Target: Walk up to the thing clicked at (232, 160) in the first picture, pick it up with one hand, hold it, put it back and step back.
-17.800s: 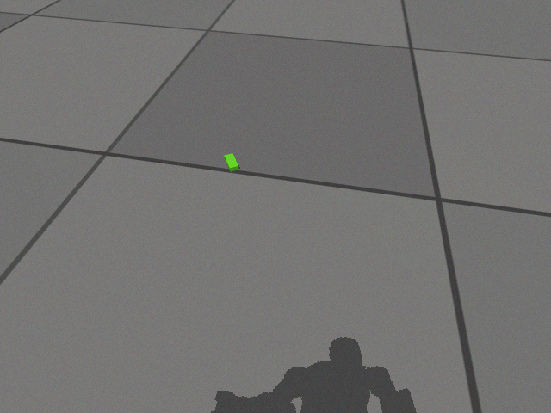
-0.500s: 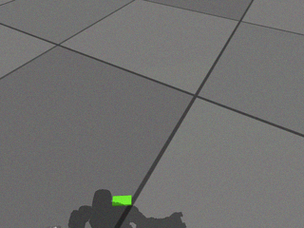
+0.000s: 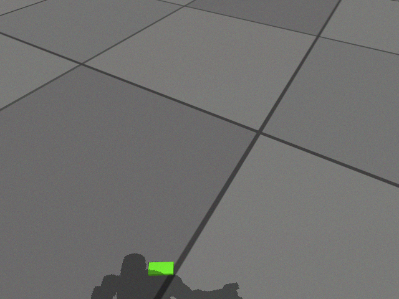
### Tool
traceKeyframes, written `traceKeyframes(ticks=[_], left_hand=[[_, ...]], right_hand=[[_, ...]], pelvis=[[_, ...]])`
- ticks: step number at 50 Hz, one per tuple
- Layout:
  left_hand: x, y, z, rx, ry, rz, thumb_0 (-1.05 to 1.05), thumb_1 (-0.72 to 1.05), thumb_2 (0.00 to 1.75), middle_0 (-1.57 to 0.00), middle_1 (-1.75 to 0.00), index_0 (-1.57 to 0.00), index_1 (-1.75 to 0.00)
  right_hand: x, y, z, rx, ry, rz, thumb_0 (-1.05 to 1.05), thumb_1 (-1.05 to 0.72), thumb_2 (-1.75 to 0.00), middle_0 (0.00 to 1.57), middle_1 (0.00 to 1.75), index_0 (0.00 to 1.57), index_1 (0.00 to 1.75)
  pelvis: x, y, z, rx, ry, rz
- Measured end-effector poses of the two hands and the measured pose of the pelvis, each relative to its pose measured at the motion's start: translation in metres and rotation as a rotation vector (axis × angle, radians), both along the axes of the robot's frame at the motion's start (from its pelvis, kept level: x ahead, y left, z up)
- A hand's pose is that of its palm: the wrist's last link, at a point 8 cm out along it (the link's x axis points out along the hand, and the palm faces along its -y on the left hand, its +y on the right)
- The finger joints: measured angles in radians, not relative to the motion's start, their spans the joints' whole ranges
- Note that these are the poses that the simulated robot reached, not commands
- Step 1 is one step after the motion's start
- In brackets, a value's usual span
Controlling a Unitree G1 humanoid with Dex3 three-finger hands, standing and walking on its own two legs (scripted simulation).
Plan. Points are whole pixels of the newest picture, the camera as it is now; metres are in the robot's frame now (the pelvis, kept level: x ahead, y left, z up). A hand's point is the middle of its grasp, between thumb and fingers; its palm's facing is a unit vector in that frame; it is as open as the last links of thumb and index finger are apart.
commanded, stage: stand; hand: left
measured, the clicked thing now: (161, 268) +0.40 +0.19 -0.77
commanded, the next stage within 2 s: none
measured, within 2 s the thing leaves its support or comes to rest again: neither
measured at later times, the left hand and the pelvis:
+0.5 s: hand out of the picture +0.08 +0.25 -0.15, palm faces -0.02 -0.94 -0.35, open 7.4 cm; pelvis +0.01 +0.00 +0.00, yaw +0 degrees
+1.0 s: hand out of the picture +0.09 +0.25 -0.15, palm faces -0.02 -0.94 -0.35, open 7.4 cm; pelvis +0.02 +0.00 +0.00, yaw +0 degrees
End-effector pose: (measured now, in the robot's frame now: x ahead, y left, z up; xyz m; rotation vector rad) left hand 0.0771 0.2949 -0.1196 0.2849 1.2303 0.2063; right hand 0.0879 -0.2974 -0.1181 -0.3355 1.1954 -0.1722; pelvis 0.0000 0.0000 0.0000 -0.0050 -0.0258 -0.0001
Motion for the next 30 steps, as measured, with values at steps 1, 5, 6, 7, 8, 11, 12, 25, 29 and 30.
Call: traceKeyframes(ticks=[1, 5, 6, 7, 8, 11, 12, 25, 29, 30], left_hand=[[-0.001, 0.000, 0.000, 0.000, 0.002, 0.000, 0.00, 0.90, 0.89, -0.20, -0.30, -0.21, -0.30], [-0.003, 0.000, 0.002, 0.005, 0.007, -0.001, 0.00, 0.90, 0.89, -0.20, -0.30, -0.21, -0.30], [-0.004, 0.000, 0.003, 0.007, 0.008, -0.002, 0.00, 0.90, 0.89, -0.20, -0.30, -0.21, -0.30], [-0.004, 0.000, 0.003, 0.009, 0.008, -0.002, 0.00, 0.90, 0.89, -0.20, -0.30, -0.21, -0.30], [-0.004, 0.000, 0.004, 0.011, 0.008, -0.002, 0.00, 0.90, 0.89, -0.20, -0.30, -0.21, -0.30], [-0.004, 0.001, 0.005, 0.017, 0.008, -0.004, 0.00, 0.90, 0.89, -0.20, -0.30, -0.21, -0.30], [-0.004, 0.001, 0.005, 0.019, 0.008, -0.005, 0.00, 0.90, 0.89, -0.20, -0.30, -0.21, -0.30], [-0.001, 0.000, 0.005, 0.024, 0.019, -0.013, 0.00, 0.90, 0.89, -0.20, -0.30, -0.21, -0.30], [0.001, 0.000, 0.005, 0.023, 0.019, -0.015, 0.00, 0.90, 0.89, -0.20, -0.30, -0.21, -0.30], [0.002, -0.001, 0.005, 0.023, 0.018, -0.016, 0.00, 0.90, 0.89, -0.20, -0.30, -0.21, -0.30]], right_hand=[[0.001, 0.001, 0.000, 0.003, -0.003, 0.000, 0.01, -0.91, -0.90, 0.21, 0.30, 0.20, 0.30], [0.005, 0.002, 0.000, 0.012, -0.013, 0.001, 0.01, -0.91, -0.90, 0.21, 0.30, 0.20, 0.30], [0.005, 0.003, 0.000, 0.013, -0.014, 0.001, 0.01, -0.91, -0.90, 0.21, 0.30, 0.20, 0.30], [0.006, 0.003, -0.001, 0.015, -0.014, 0.001, 0.01, -0.91, -0.90, 0.21, 0.30, 0.20, 0.30], [0.006, 0.003, -0.001, 0.017, -0.013, 0.000, 0.01, -0.91, -0.90, 0.21, 0.30, 0.20, 0.30], [0.005, 0.003, -0.001, 0.020, -0.009, -0.003, 0.01, -0.91, -0.90, 0.21, 0.30, 0.20, 0.30], [0.005, 0.002, -0.002, 0.020, -0.007, -0.005, 0.01, -0.91, -0.90, 0.21, 0.30, 0.20, 0.30], [-0.006, -0.004, -0.003, 0.012, 0.036, -0.021, 0.01, -0.91, -0.90, 0.21, 0.30, 0.20, 0.30], [-0.007, -0.005, -0.003, 0.009, 0.042, -0.024, 0.01, -0.91, -0.90, 0.21, 0.30, 0.20, 0.30], [-0.007, -0.005, -0.003, 0.008, 0.043, -0.024, 0.01, -0.91, -0.90, 0.21, 0.30, 0.20, 0.30]], pelvis=[[0.001, 0.000, 0.000, 0.001, -0.001, -0.001], [0.002, 0.000, 0.001, 0.002, -0.005, -0.003], [0.002, 0.000, 0.001, 0.002, -0.005, -0.003], [0.003, 0.000, 0.002, 0.002, -0.006, -0.004], [0.003, -0.001, 0.002, 0.003, -0.006, -0.004], [0.004, -0.001, 0.002, 0.003, -0.006, -0.004], [0.004, -0.001, 0.002, 0.002, -0.006, -0.004], [0.009, -0.003, 0.003, 0.004, 0.000, -0.004], [0.010, -0.004, 0.003, 0.004, 0.001, -0.004], [0.010, -0.004, 0.003, 0.004, 0.001, -0.004]])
